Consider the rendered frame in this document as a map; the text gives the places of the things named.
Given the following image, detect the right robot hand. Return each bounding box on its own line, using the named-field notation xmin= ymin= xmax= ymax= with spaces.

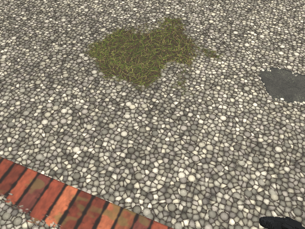
xmin=259 ymin=217 xmax=305 ymax=229

